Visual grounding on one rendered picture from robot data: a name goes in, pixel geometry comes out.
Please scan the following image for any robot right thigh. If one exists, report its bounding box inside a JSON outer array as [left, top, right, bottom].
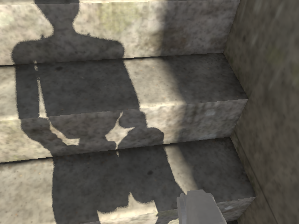
[[177, 189, 227, 224]]

